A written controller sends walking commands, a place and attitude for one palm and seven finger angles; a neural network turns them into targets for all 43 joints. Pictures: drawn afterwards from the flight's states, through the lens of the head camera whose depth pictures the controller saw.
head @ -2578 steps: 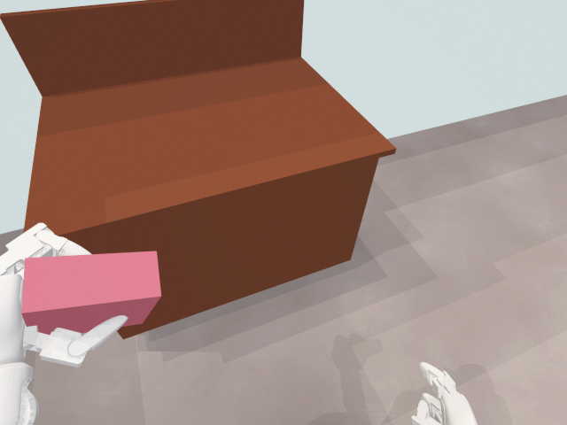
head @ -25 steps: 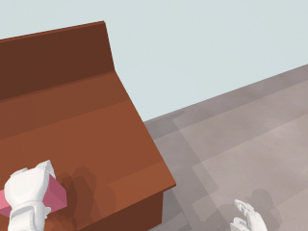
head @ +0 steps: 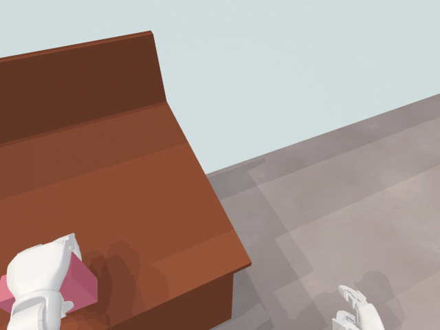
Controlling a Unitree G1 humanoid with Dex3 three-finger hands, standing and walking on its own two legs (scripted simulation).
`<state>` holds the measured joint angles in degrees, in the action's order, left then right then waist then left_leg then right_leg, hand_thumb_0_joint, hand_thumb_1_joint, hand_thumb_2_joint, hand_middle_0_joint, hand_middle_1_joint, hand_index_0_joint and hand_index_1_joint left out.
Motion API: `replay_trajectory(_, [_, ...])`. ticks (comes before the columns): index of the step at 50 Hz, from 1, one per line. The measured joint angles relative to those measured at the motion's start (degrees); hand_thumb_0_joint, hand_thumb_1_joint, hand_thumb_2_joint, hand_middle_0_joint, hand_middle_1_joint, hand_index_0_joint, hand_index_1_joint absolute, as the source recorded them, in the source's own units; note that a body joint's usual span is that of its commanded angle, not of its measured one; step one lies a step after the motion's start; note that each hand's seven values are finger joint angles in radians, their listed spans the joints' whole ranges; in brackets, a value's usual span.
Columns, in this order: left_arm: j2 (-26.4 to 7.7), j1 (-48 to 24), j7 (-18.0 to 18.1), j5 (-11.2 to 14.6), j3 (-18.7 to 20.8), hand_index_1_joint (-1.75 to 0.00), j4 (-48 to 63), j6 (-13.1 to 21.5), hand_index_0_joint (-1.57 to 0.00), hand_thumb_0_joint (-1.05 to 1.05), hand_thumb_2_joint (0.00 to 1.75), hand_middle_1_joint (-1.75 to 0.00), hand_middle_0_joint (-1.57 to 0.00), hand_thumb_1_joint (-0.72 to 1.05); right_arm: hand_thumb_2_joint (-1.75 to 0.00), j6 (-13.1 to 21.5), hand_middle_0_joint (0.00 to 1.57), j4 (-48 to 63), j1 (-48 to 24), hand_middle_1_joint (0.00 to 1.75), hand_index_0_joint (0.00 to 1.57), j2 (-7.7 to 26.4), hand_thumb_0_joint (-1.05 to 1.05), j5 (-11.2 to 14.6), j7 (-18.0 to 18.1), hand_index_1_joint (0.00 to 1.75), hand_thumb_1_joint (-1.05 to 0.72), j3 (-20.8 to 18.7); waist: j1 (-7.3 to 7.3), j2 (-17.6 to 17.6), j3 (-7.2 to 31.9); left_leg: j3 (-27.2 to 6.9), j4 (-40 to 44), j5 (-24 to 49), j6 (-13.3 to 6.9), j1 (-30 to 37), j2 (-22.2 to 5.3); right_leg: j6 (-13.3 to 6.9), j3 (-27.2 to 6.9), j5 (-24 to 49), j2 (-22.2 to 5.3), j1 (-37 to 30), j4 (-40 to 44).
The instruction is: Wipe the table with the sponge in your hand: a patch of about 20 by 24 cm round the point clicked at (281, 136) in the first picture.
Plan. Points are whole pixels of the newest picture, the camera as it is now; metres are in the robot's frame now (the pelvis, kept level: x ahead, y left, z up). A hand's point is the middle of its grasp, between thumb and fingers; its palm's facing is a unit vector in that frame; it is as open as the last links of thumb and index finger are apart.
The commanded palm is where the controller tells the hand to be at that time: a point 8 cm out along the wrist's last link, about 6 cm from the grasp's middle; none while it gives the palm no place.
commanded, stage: lift the sponge slowly off the table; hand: left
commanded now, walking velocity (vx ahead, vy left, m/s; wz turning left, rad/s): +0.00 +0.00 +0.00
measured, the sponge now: (57, 293) +0.17 +0.34 -0.05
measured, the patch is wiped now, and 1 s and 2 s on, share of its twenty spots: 1.00 1.00 1.00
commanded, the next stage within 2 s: bring the sponge back beside the body in 1.64 s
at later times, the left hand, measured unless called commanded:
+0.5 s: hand (47, 281) +0.17 +0.33 +0.02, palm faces -0.06 -0.09 -0.99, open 9.5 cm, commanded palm +0.15 +0.32 +0.08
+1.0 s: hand (39, 276) +0.17 +0.32 +0.05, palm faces -0.02 -0.09 -1.00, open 9.5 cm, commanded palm +0.15 +0.32 +0.12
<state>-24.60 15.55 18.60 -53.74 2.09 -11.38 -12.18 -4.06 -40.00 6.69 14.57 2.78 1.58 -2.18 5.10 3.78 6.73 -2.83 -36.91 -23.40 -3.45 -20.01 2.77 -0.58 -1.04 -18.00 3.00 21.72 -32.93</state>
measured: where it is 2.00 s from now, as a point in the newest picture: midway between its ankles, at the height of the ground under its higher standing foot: outside the picture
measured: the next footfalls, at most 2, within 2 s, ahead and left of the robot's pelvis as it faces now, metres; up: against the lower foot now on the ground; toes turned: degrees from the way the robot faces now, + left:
none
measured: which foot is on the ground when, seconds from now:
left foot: down 0.00-1.00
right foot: down 0.00-1.00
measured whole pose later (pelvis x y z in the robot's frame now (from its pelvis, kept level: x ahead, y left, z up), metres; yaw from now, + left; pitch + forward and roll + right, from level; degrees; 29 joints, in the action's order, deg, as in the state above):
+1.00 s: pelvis -0.01 -0.01 +0.01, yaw +1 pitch -1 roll -1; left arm -27.3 17.1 10.0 -50.1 2.1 0.3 -16.6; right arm -5.7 -40.9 3.2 15.1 3.0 2.0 -0.6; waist 7.2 5.2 2.0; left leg -3.4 -26.6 -18.4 -2.7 -7.3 2.4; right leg -1.5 -1.1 -13.7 3.0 9.4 -23.7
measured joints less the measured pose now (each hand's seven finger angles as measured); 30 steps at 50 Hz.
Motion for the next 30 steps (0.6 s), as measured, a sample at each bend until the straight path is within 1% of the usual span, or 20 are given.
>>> replay_trajectory(6, [0.5, 1.2, -0.6, 0.4, -0.5, -1.46, 2.3, -0.3, -0.78, 0.00, 1.06, -1.42, -0.76, -0.48, -0.90, 0.2, 0.20, -0.1, -0.8, 0.30, 0.20, -0.6, 0.02, -0.2, 0.0, 0.30, -0.91, 0.1, 0.57, 0.0, -0.4, -0.1, 0.8, 0.3, -0.1, 1.6, 0.1, 0.1, 0.1, 0.2, -0.2, -1.7, 0.8])
replay_trajectory(11, [0.7, 1.9, -1.9, 0.6, -1.4, -1.44, 3.8, -0.9, -0.80, 0.00, 1.06, -1.41, -0.77, -0.49, -0.90, 0.0, 0.20, 0.0, -1.7, 0.30, 0.20, -0.9, 0.02, -0.3, -0.1, 0.30, -0.91, 0.5, 1.07, 0.1, -0.9, -0.3, 1.7, 0.7, -0.1, 3.1, 0.3, 0.1, 0.2, 0.5, -0.3, -3.3, 1.6])
replay_trajectory(15, [0.6, 1.2, -2.9, 0.5, -2.2, -1.44, 4.1, -1.2, -0.80, -0.01, 1.06, -1.40, -0.78, -0.49, -0.90, -0.1, 0.20, 0.0, -2.4, 0.30, 0.20, -1.0, 0.02, -0.4, 0.0, 0.30, -0.91, 1.0, 1.62, 0.0, -1.8, -0.5, 2.3, 1.1, -0.1, 4.3, 0.4, 0.0, 0.4, 0.8, -0.5, -4.5, 2.2])
replay_trajectory(19, [0.1, 0.4, -3.7, 0.3, -2.0, -1.43, 4.4, -0.8, -0.81, -0.01, 1.06, -1.40, -0.78, -0.50, -0.90, -0.3, 0.20, -0.2, -3.0, 0.30, 0.20, -1.2, 0.02, -0.6, 0.2, 0.30, -0.91, 1.4, 2.00, -0.1, -2.6, -0.6, 3.2, 1.6, 0.0, 5.4, 0.4, -0.1, 0.4, 1.2, -0.5, -5.6, 3.1])
replay_trajectory(23, [-0.7, 0.1, -4.2, 0.5, -1.4, -1.42, 5.0, -0.8, -0.81, -0.01, 1.06, -1.39, -0.79, -0.50, -0.90, -0.5, 0.20, -0.4, -3.3, 0.30, 0.20, -1.3, 0.02, -0.5, 0.2, 0.30, -0.91, 1.6, 2.10, 0.1, -3.0, -0.6, 4.2, 2.1, 0.1, 6.4, 0.3, -0.1, 0.3, 1.8, -0.4, -6.6, 4.1])
replay_trajectory(30, [-1.0, -1.1, -5.9, 1.5, -1.6, -1.42, 6.2, -2.3, -0.81, -0.01, 1.06, -1.39, -0.79, -0.50, -0.90, -0.7, 0.20, -0.6, -3.2, 0.30, 0.20, -0.7, 0.02, -0.3, 0.3, 0.30, -0.91, 1.6, 1.89, 0.7, -3.7, -0.7, 6.1, 3.2, 0.2, 7.9, 0.4, -0.2, 0.3, 2.8, -0.6, -8.0, 5.7])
